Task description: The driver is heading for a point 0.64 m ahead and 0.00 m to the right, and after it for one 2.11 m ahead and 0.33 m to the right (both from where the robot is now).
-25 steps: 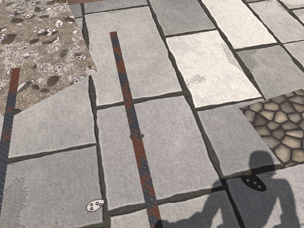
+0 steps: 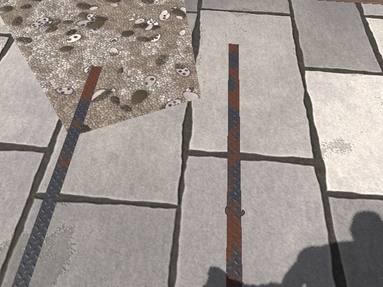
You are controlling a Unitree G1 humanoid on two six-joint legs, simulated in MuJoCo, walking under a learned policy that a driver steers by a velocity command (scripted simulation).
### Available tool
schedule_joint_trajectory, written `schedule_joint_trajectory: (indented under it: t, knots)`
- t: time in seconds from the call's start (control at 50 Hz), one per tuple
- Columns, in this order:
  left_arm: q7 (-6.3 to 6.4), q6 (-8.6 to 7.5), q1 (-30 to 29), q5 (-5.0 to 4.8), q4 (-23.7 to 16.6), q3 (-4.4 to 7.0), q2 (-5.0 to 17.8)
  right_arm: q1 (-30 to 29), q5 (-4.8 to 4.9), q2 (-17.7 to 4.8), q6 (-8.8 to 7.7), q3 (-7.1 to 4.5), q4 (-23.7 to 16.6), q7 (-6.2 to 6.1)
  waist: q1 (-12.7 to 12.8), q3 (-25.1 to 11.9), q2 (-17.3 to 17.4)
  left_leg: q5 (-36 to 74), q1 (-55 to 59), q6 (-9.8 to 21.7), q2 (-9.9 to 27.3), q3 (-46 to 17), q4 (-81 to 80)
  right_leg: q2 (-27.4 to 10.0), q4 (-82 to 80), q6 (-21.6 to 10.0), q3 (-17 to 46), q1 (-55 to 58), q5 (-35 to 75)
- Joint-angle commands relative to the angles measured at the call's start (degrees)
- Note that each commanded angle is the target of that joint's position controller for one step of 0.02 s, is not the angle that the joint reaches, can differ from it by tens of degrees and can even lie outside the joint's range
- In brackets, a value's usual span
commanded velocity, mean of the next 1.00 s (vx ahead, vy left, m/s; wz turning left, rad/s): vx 0.50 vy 0.00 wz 0.16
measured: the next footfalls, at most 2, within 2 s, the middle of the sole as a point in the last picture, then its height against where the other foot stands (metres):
right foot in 0.38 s outside the picture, level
left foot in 0.88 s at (142, 237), level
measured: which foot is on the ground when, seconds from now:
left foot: down 0.00-0.40, up 0.42-0.86, down 0.88-1.00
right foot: up 0.00-0.36, down 0.38-0.90, up 0.92-1.00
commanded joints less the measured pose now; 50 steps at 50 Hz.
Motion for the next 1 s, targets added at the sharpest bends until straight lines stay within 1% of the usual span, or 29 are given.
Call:
schedule_joint_trajectory:
  t: [0.02,0.08,0.16,0.22,0.26,0.32,0.34,0.36,0.38,0.4,0.42,0.44,0.46,0.48,0.52,0.56,0.62,0.7,0.76,0.8,0.84,0.86,0.88,0.9,0.92,0.94,0.96,0.98,1.0]
  knots:
    - [0.21,0.62,2.4,1.15,-3.8,1.74,5.4,-1.0,0.09,-6.9,-1.58,-1.49,-4.8,-0.85,2.2,-6.8,2.3,15.3,9.3,11.0,15.0,-19.5,-14.5,-2.3,-5.6,1.3,1.7,-7.4,4.5]
    - [0.48,1.24,-3.9,1.59,-6.2,1.3,4.0,2.6,0.29,-8.6,-1.5,-1.91,-4.0,-2.14,0.5,-4.4,3.0,16.8,7.7,10.0,13.1,-16.7,-15.1,-0.6,-15.8,3.2,0.8,-10.2,12.9]
    - [-0.41,0.7,-11.4,0.88,-8.5,0.56,2.6,5.7,0.52,-8.2,-0.9,-1.63,-3.3,-2.89,-2.5,-3.1,6.1,9.7,7.6,6.8,10.8,-15.2,-14.2,2.6,-32.1,2.9,0.5,-7.5,24.7]
    - [-1.54,-0.06,-14.9,0.52,-9.8,0.23,2.6,8.5,0.52,-7.7,-0.91,-1.35,-1.7,-2.93,-4.6,-2.2,6.7,8.1,10.0,6.2,12.5,-16.6,-12.9,3.4,-37.2,1.8,0.0,-5.3,27.8]
    - [-2.21,-0.59,-16.5,0.47,-10.8,0.3,3.4,10.1,0.47,-7.6,-0.65,-1.23,-0.9,-3.06,-5.2,-1.6,6.6,9.8,14.6,6.2,14.5,-18.7,-10.2,3.7,-39.3,0.6,0.1,-6.9,24.9]
    - [-2.54,-1.16,-14.2,0.36,-11.0,0.78,4.9,9.8,0.27,-8.5,0.04,-1.48,-0.4,-3.39,-3.5,-1.7,8.3,17.4,19.4,5.2,16.5,-21.1,-6.5,4.6,-41.7,-1.8,-0.9,-4.3,17.2]
    - [-2.37,-1.33,-10.4,0.46,-10.1,1.28,5.8,8.5,0.28,-8.7,0.22,-1.47,-0.7,-3.39,-1.3,-3.4,8.8,25.7,19.5,4.5,15.5,-20.4,-3.2,5.9,-43.4,-3.1,-2.3,1.2,16.3]
    - [-2.09,-1.49,-3.6,0.87,-8.4,2.15,7.5,7.1,0.09,-7.9,0.27,-1.08,-1.2,-3.19,2.1,-7.9,8.0,32.9,17.9,3.1,12.5,-18.0,4.4,5.7,-44.2,-5.1,-2.4,11.6,18.7]
    - [-1.76,-1.46,6.4,1.64,-7.1,2.86,10.2,5.6,-0.67,-6.2,0.09,-0.17,-2.7,-2.98,6.5,-16.2,4.2,25.6,9.3,1.2,9.3,-15.1,18.7,-2.4,-41.6,-9.3,5.8,27.9,21.4]
    - [-1.84,-0.82,14.4,1.89,-4.9,4.17,14.3,14.5,0.35,-2.0,-0.73,1.05,-2.1,-2.8,4.9,-24.4,-11.8,-3.9,-12.8,-3.9,-0.1,-9.7,40.8,-14.8,-43.4,-19.3,29.7,50.3,14.2]
    - [-2.33,-0.54,15.7,0.13,-3.5,3.16,10.0,15.1,1.09,-4.5,-1.42,1.08,-1.4,-2.65,5.3,-23.1,-14.2,-23.0,-22.5,-3.9,0.5,-12.6,47.5,-17.9,-50.6,-19.8,42.2,50.9,2.2]
    - [-2.08,-0.2,11.6,-0.52,-4.2,2.16,6.5,8.3,1.62,-8.4,-1.58,0.11,-2.4,-2.44,5.8,-12.9,-7.4,-18.8,-26.7,-3.7,4.0,-12.3,50.2,-15.9,-51.9,-16.8,35.0,42.7,-3.4]
    - [-1.92,0.42,7.2,-0.01,-5.1,1.5,5.4,3.4,0.99,-8.3,-1.65,0.27,-3.7,-2.35,4.4,-7.5,-2.0,-13.6,-25.5,-3.5,7.0,-9.1,48.0,-13.4,-53.5,-14.8,27.4,33.6,-0.6]
    - [-2.07,0.67,4.7,0.47,-5.3,0.94,4.3,0.8,-0.1,-7.5,-1.7,0.18,-4.3,-2.27,2.9,-3.5,0.1,-10.6,-23.9,-3.7,8.9,-7.6,43.8,-10.9,-55.6,-14.1,22.7,26.3,4.3]
    - [-2.23,0.38,3.2,1.05,-5.2,0.44,3.5,2.7,-0.26,-5.7,-1.27,0.13,-3.8,-2.2,0.3,-3.1,-2.5,-7.4,-18.3,-4.1,11.3,-6.6,38.5,-7.5,-58.1,-13.0,16.7,19.9,11.8]
    - [-2.19,0.02,4.3,0.62,-4.2,0.71,4.8,2.9,-0.38,-3.9,-0.94,0.57,-3.8,-2.31,-0.1,-3.4,-3.6,-5.5,-18.0,-5.0,11.9,-5.0,34.7,-6.6,-59.6,-13.8,12.3,18.3,18.6]
    - [-1.6,0.32,6.4,0.22,-3.0,1.27,7.1,-2.7,-0.81,-3.0,-1.17,1.14,-5.6,-2.41,1.2,-2.9,-2.3,2.7,-19.9,-6.2,12.5,-3.8,24.5,-6.1,-60.9,-13.6,7.9,19.2,24.7]
    - [-1.19,1.19,10.4,-0.55,-1.3,1.26,8.0,-10.3,-0.36,-1.8,-1.75,1.75,-7.2,-1.64,4.2,-1.9,-2.4,13.5,-16.2,-6.3,10.4,-1.8,10.5,-4.2,-60.5,-11.3,3.2,20.1,24.1]
    - [-1.15,1.95,14.1,-0.86,0.4,1.16,8.2,-15.7,0.18,-2.2,-2.11,1.77,-9.1,-0.79,6.0,-0.2,-2.5,13.4,-15.8,-6.0,9.2,-1.5,5.7,-6.1,-58.9,-11.2,4.7,23.4,22.6]
    - [-0.9,2.71,15.0,-0.97,1.1,1.22,8.6,-17.5,0.32,-3.1,-2.69,1.52,-10.2,-0.14,5.5,0.4,-3.0,9.8,-15.4,-5.1,8.3,-1.9,2.8,-7.7,-56.5,-10.7,6.9,26.3,23.6]
    - [-0.49,3.38,14.2,-1.02,1.1,1.66,10.0,-14.8,0.25,-4.9,-3.31,0.84,-9.8,0.1,3.0,-1.0,-4.1,6.0,-9.8,-4.1,7.2,-1.8,0.1,-8.5,-52.9,-9.6,8.5,27.5,27.1]
    - [-0.34,3.57,12.9,-1.08,0.9,1.65,10.3,-9.9,0.07,-6.3,-3.53,0.02,-8.5,-0.14,-0.2,-3.6,-4.0,6.1,-1.9,-2.9,6.0,-0.7,-2.2,-7.0,-47.9,-8.5,7.5,26.4,33.6]
    - [-0.33,3.47,12.4,-0.65,0.4,1.06,8.8,-1.5,-0.48,-9.3,-3.65,-1.32,-6.3,-0.72,-4.0,-9.7,-3.1,7.8,11.9,-1.0,7.8,-1.8,-1.3,-3.7,-37.9,-6.7,5.2,21.6,35.3]
    - [-0.3,3.15,11.5,0.96,-1.8,-0.44,4.7,9.7,-1.51,-14.1,-3.44,-2.55,-5.0,-1.56,-8.2,-19.7,4.4,10.4,29.9,2.9,20.3,-14.2,1.1,1.1,-19.0,-4.1,1.9,9.2,18.5]
    - [-0.47,2.16,19.8,-0.53,-2.1,-1.78,-0.2,11.1,-1.59,-15.9,-2.73,-2.77,-3.8,-1.2,-4.1,-26.7,19.9,-0.5,44.0,10.3,31.1,-36.8,-4.2,7.5,-2.7,-1.7,1.4,-10.3,-14.1]
    - [-0.4,1.91,16.6,-1.84,-1.2,-0.19,6.3,10.4,-1.14,-10.1,-2.51,-1.45,-4.2,-1.25,-6.2,-21.7,12.8,-8.0,39.3,8.4,29.0,-36.8,-7.4,4.6,3.5,-1.6,5.9,-15.5,-13.1]
    - [-0.41,1.95,11.7,-2.2,-2.7,0.6,8.2,7.0,-0.67,-7.9,-2.55,-0.64,-4.2,-1.41,-5.7,-13.9,9.9,-7.0,32.0,6.2,27.2,-28.2,-8.9,2.5,4.1,-1.7,4.9,-17.7,-7.6]
    - [-0.22,2.28,9.6,-1.71,-3.0,0.62,7.4,3.0,-0.82,-6.7,-2.65,-0.09,-4.3,-1.28,-3.8,-10.0,6.3,-2.9,24.4,5.2,24.9,-22.6,-11.0,0.4,2.4,-1.3,3.8,-15.4,-3.0]
    - [-0.19,2.81,8.8,-1.04,-3.2,0.91,6.8,0.0,-0.99,-5.1,-2.82,0.29,-4.1,-1.06,-2.1,-6.8,6.3,0.0,18.6,4.8,22.8,-17.9,-13.3,-1.0,0.1,-1.0,3.7,-13.6,0.1]
Keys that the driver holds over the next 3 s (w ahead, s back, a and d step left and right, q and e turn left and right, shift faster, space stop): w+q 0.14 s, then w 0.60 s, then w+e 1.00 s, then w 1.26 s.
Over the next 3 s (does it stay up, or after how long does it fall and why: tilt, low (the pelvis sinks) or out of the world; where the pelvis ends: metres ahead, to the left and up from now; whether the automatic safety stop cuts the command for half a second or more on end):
stays up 1.56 -0.25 -0.01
